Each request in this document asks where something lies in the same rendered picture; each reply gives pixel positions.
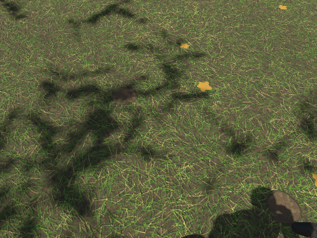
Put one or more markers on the right robot hand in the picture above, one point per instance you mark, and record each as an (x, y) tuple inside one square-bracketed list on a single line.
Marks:
[(307, 229)]

